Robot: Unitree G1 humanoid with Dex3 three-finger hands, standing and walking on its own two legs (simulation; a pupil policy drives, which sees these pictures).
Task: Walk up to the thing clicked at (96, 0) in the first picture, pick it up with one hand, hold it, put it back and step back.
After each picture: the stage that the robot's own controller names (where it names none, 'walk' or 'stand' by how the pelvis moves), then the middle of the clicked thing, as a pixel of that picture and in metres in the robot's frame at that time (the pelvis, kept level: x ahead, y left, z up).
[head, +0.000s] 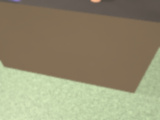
stand; out of the picture +1.01 -0.08 +0.03
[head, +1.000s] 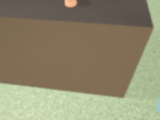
walk; out of the picture +0.89 +0.12 +0.05
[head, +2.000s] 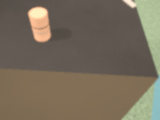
stand; (40, 25) +0.55 +0.20 +0.06
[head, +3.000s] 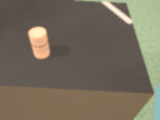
stand; (39, 43) +0.52 +0.18 +0.03
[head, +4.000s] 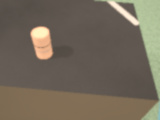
stand; (42, 43) +0.51 +0.18 +0.04
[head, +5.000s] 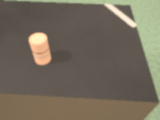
stand; (40, 49) +0.49 +0.18 +0.03
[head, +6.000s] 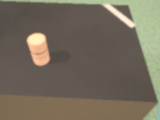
stand; (39, 49) +0.49 +0.19 +0.03
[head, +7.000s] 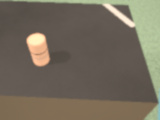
rise first; (39, 50) +0.48 +0.19 +0.03
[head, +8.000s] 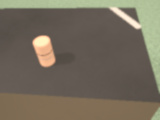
rise first; (44, 51) +0.49 +0.21 +0.04
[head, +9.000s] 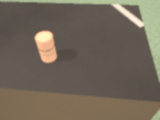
go down; (46, 47) +0.50 +0.20 +0.04
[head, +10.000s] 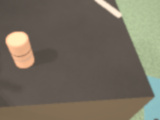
go down; (21, 50) +0.46 +0.20 +0.05
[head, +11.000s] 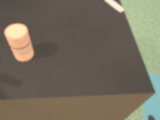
close in; (20, 43) +0.47 +0.20 +0.06
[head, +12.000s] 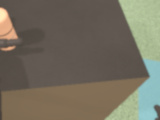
close; (2, 30) +0.49 +0.22 +0.09
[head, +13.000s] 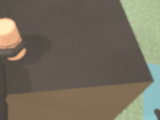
close; (9, 40) +0.45 +0.21 +0.09
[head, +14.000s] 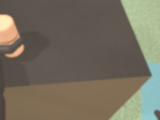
lift; (7, 37) +0.46 +0.21 +0.09
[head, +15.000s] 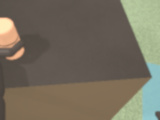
lift; (7, 39) +0.45 +0.21 +0.09
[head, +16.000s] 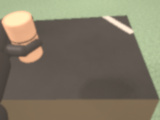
lift; (24, 38) +0.33 +0.16 +0.27
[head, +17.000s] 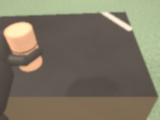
hold; (25, 48) +0.33 +0.17 +0.22
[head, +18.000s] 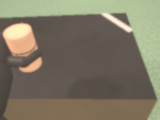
hold; (24, 49) +0.33 +0.17 +0.23
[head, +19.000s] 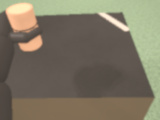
crouch; (25, 28) +0.39 +0.17 +0.25
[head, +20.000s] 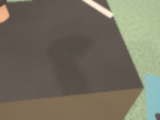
lower; out of the picture +0.49 +0.22 +0.26
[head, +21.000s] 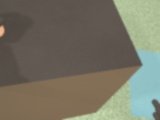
lower; out of the picture +0.52 +0.22 +0.10
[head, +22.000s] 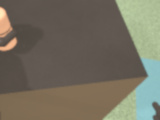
lower; out of the picture +0.49 +0.21 +0.09
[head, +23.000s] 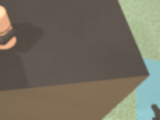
lower; out of the picture +0.49 +0.22 +0.09
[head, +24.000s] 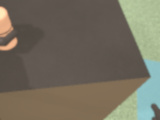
lower; (0, 29) +0.49 +0.22 +0.09
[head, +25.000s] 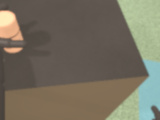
open; (8, 33) +0.48 +0.20 +0.09
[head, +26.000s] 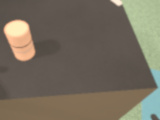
sink last; (21, 41) +0.46 +0.18 +0.08
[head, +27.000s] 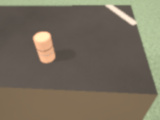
stand; (44, 47) +0.51 +0.20 +0.05
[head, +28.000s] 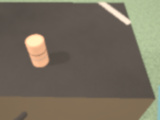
stand; (37, 51) +0.47 +0.20 +0.04
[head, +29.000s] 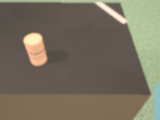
stand; (36, 50) +0.49 +0.20 +0.04
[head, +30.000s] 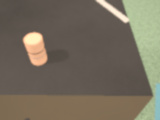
stand; (36, 49) +0.48 +0.20 +0.04
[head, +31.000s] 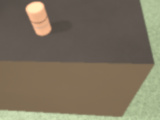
walk; (39, 19) +0.58 +0.20 +0.05
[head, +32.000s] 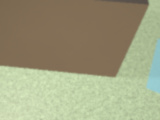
walk; out of the picture +0.94 +0.09 +0.06
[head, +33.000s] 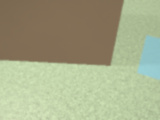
stand; out of the picture +1.24 +0.19 +0.05
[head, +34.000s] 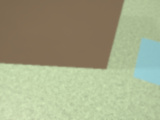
stand; out of the picture +1.17 +0.16 +0.03
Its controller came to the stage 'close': yes
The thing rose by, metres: 0.22
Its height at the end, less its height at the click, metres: +0.00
